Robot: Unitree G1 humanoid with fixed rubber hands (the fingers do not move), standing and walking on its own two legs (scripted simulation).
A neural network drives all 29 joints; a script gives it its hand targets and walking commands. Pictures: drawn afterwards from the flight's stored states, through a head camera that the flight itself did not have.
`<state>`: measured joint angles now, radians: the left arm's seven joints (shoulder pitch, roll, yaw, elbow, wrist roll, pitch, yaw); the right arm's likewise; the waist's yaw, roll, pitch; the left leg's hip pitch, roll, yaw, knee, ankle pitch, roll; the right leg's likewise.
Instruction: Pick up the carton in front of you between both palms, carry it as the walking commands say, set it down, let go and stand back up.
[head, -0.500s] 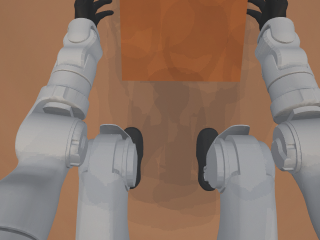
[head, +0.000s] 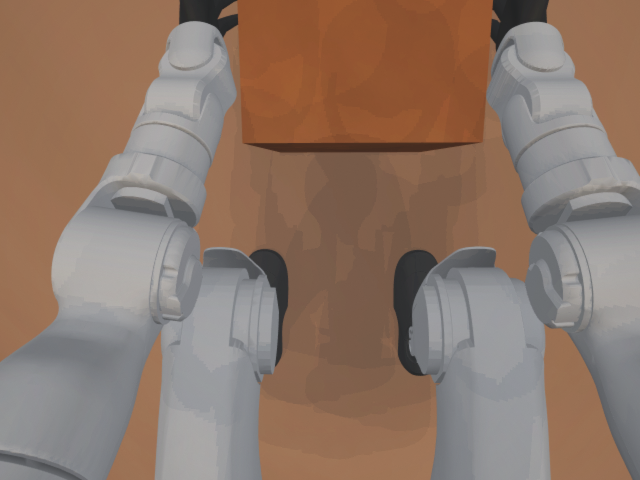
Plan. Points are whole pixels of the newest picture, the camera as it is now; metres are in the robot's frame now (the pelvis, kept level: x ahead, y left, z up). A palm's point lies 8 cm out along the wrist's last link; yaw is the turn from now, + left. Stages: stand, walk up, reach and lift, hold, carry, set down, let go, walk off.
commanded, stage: reach and lift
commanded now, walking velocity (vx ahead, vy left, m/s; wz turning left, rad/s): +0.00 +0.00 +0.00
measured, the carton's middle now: (355, 59) +0.52 -0.02 -0.24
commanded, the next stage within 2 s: none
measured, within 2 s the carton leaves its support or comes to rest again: leaves its support in 0.10 s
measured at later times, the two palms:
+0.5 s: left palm out of the picture +0.50 +0.13 +0.01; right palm out of the picture +0.49 -0.16 +0.01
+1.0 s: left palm out of the picture +0.47 +0.14 +0.15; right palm out of the picture +0.46 -0.16 +0.15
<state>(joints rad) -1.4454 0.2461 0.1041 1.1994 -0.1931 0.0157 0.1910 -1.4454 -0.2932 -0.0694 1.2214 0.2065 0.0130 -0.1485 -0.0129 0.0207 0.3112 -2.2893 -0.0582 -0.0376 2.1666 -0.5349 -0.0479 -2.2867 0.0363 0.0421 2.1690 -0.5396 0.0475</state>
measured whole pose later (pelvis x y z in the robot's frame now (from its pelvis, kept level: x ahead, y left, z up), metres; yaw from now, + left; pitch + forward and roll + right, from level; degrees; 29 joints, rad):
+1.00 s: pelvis +0.04 +0.00 +0.20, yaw -1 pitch +36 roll +0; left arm -0.73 -0.05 0.35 0.64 0.11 0.32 0.09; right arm -0.73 0.02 -0.33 0.65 -0.11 0.33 -0.07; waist -0.01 0.01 -0.23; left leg -1.64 -0.12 -0.11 1.54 -0.53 -0.05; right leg -1.64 0.11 0.10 1.53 -0.52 0.05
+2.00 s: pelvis +0.10 +0.00 +0.40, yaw -1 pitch -3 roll +0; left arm -0.28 -0.16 0.29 0.42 0.26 0.60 0.01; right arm -0.27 0.15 -0.28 0.41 -0.26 0.61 -0.01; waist 0.00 0.00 -0.05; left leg -0.20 -0.05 -0.15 0.49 -0.25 -0.01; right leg -0.20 0.05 0.14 0.49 -0.24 0.01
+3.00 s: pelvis +0.11 +0.00 +0.41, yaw -1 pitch -5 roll +0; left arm -0.21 -0.14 0.19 0.20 0.24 0.73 0.01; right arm -0.20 0.14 -0.18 0.20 -0.23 0.73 -0.01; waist 0.00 0.00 -0.01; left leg -0.07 -0.04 -0.14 0.37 -0.20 -0.01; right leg -0.07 0.04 0.14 0.37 -0.20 0.01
